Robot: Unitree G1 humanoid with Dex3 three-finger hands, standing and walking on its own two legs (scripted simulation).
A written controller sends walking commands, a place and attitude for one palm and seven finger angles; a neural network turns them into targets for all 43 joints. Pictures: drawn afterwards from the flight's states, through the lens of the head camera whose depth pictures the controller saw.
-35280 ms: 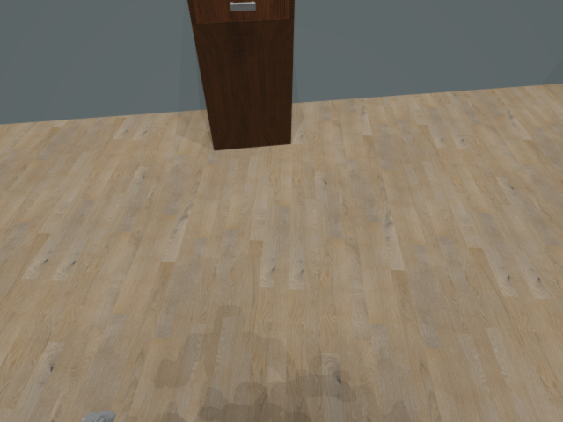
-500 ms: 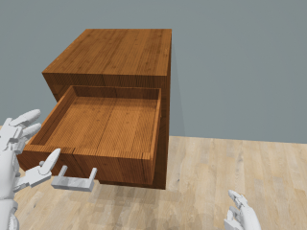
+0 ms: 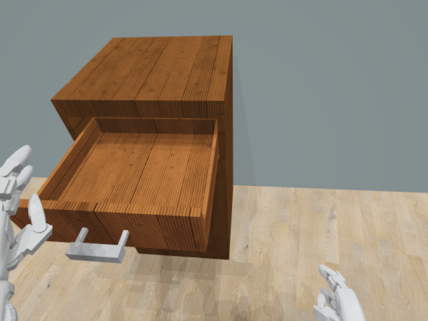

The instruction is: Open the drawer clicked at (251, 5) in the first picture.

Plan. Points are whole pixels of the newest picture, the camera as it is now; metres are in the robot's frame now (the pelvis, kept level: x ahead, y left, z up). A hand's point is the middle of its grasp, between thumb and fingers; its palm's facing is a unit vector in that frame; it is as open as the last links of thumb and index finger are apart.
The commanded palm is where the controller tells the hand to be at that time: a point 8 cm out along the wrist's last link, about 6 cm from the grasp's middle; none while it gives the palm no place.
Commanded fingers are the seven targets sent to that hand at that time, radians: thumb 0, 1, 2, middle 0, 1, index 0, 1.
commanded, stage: step back with the hand held close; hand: left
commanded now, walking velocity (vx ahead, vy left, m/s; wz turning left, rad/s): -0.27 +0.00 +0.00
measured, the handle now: (100, 242) +0.26 +0.27 +0.00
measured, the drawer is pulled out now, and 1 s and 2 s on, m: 0.30 0.30 0.30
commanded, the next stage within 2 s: stop stepping back and stand still in 0.98 s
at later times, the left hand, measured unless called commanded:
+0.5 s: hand (34, 264) +0.14 +0.24 +0.17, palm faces +0.41 -0.80 -0.44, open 7.4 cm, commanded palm +0.08 +0.29 +0.19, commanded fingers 0.00 0.90 0.90 -0.20 -0.30 -0.20 -0.30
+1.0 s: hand out of the picture +0.04 +0.21 +0.18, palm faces +0.33 -0.82 -0.46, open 7.4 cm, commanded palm -0.02 +0.26 +0.19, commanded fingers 0.00 0.90 0.90 -0.20 -0.30 -0.20 -0.30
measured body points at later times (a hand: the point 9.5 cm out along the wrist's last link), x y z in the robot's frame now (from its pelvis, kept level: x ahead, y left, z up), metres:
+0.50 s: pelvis -0.06 +0.01 -0.02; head -0.07 +0.01 +0.43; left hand +0.11 +0.28 +0.20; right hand +0.10 -0.23 -0.09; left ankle -0.01 +0.13 -0.74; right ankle +0.01 -0.08 -0.74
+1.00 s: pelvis -0.17 -0.01 +0.00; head -0.17 -0.02 +0.45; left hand +0.01 +0.25 +0.20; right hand -0.02 -0.26 -0.09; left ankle -0.16 +0.13 -0.67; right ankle -0.13 -0.08 -0.74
